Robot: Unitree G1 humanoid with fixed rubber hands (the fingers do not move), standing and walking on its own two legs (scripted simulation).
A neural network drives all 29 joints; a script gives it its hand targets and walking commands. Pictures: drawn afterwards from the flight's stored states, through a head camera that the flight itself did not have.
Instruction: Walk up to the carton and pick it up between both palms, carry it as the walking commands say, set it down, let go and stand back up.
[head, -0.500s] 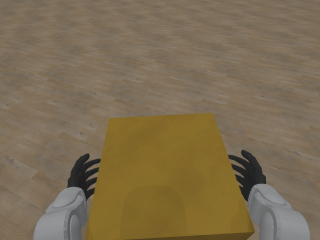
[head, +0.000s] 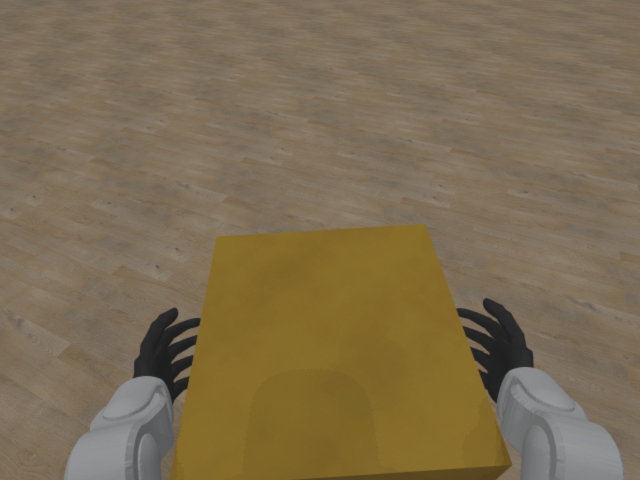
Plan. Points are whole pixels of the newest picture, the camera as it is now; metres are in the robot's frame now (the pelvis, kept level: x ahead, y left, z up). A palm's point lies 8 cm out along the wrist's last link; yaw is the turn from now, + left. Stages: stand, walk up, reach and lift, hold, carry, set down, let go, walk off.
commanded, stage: carry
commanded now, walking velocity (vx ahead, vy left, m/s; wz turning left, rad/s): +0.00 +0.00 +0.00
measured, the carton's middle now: (330, 372) +0.26 -0.01 +0.02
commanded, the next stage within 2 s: hold in 0.88 s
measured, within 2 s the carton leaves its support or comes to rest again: neither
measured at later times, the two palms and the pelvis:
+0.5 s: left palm (161, 380) +0.22 +0.17 +0.10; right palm (511, 368) +0.22 -0.19 +0.10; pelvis +0.00 +0.00 +0.00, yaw +0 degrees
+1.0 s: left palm (180, 392) +0.24 +0.18 +0.03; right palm (481, 381) +0.24 -0.19 +0.03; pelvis -0.01 +0.00 +0.01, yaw +0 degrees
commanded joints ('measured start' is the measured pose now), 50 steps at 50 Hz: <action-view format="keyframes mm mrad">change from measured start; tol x2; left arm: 1 -361 -618 -757 -131 -301 8 -49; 23 -379 -589 -732 -135 -290 21 -34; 44 -424 -593 -696 -50 -268 -29 -51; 45 -300 -242 -345 301 19 -151 -45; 46 -296 81 -210 652 14 -248 -52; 47 -307 35 -308 505 -17 -362 -59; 48 -326 -73 -412 427 -66 -441 -74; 50 -303 -231 -528 313 -133 -529 -94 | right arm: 1 -350 613 746 -98 278 11 49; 24 -366 584 722 -95 271 29 37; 44 -404 595 687 -4 242 -17 49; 45 -294 244 336 347 -16 -145 45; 46 -289 -29 204 698 -40 -252 27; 47 -296 5 251 641 -23 -371 20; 48 -311 91 330 514 8 -451 26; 50 -339 259 484 338 102 -529 37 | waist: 1 0 -30 -98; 44 2 -16 -108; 45 -13 -23 410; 46 -16 -18 365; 50 -17 -76 -243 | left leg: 1 70 61 -76 -37 176 0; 44 66 67 -88 -47 199 8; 45 67 -133 -101 -194 -73 32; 46 42 -136 -97 -176 -67 35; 47 65 -133 -105 -162 29 35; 49 83 -118 -134 -131 328 49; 50 73 -121 -147 -114 438 52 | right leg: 1 26 -138 149 -118 274 37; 44 41 -125 146 -98 250 35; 45 5 76 218 -264 -23 -17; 46 50 44 238 -256 -67 -13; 47 146 36 232 -228 61 8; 48 236 29 237 -186 288 35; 50 510 18 262 -84 814 80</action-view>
